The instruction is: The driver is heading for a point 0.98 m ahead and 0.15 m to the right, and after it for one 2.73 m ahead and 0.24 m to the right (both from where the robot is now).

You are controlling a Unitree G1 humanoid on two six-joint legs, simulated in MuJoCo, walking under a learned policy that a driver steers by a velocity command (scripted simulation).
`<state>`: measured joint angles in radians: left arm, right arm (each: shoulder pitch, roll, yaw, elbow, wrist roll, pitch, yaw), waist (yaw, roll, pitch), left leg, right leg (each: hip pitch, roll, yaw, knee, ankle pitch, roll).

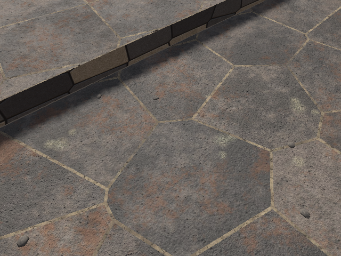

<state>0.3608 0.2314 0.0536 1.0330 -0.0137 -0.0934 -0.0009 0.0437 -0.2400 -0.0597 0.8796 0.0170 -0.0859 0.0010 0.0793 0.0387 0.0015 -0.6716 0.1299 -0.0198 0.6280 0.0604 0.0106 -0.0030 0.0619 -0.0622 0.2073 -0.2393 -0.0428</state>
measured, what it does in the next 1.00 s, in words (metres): walks ahead: left foot, then right foot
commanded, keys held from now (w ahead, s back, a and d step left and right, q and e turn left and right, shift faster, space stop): w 1.00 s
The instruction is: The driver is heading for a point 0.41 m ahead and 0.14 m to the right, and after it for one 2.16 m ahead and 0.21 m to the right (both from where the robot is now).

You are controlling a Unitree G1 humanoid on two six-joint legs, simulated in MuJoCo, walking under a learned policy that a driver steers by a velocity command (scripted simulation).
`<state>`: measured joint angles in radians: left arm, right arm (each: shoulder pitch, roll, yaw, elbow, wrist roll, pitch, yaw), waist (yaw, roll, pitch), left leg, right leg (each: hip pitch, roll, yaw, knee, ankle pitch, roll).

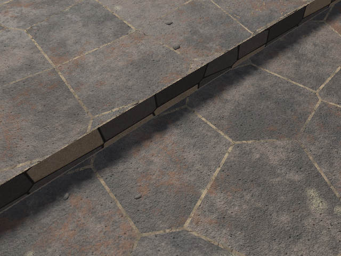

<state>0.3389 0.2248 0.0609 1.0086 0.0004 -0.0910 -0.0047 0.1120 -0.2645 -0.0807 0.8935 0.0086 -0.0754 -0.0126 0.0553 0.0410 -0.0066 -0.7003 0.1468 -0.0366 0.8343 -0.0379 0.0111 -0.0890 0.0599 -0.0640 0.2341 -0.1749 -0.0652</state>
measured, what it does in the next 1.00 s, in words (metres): walks ahead, turning right: left foot, then right foot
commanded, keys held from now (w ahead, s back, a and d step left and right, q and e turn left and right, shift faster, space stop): w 0.12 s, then w+e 0.36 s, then e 0.24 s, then no key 0.28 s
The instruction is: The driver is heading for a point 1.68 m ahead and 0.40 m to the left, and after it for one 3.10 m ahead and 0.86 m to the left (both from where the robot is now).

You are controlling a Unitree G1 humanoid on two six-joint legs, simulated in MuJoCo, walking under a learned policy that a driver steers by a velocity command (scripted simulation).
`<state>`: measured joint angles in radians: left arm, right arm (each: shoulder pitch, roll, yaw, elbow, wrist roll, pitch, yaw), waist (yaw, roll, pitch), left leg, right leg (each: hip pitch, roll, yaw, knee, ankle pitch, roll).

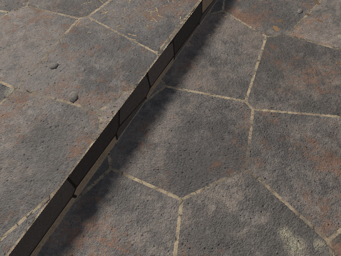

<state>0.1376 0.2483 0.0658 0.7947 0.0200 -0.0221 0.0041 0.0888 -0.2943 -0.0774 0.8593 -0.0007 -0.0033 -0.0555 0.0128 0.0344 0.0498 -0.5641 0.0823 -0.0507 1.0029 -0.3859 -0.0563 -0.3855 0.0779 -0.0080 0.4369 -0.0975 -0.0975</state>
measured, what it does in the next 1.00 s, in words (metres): steps on the spot: left foot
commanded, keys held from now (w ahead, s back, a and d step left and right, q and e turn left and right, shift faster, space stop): no key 1.00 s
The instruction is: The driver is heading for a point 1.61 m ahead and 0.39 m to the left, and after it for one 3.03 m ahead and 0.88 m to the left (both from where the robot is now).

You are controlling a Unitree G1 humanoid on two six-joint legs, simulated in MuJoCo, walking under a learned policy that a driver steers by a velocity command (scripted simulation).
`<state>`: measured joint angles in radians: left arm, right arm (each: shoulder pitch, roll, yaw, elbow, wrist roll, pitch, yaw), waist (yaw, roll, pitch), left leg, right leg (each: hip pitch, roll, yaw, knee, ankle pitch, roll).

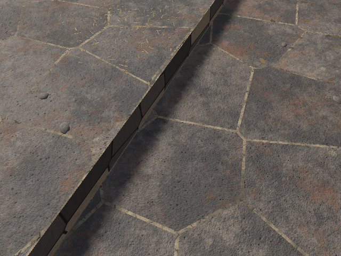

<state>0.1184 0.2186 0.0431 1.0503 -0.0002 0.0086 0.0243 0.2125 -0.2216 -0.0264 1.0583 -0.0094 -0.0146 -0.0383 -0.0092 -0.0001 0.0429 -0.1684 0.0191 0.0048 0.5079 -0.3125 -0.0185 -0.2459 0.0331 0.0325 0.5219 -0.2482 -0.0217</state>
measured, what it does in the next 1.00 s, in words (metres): stands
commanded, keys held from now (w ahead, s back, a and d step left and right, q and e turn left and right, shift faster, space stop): no key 0.76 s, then w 0.24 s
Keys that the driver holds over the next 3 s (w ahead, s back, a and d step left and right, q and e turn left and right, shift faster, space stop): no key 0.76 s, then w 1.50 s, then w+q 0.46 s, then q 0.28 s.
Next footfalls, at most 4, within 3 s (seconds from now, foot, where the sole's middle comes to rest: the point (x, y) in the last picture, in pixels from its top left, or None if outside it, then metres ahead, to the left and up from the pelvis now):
1.48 left None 0.45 0.13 -0.77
2.04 right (202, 197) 0.76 -0.11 -0.77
2.58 left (149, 151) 1.01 0.13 -0.77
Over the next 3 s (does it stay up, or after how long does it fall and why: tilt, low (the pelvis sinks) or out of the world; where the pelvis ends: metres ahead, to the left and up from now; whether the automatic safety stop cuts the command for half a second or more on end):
stays up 1.08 0.06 0.00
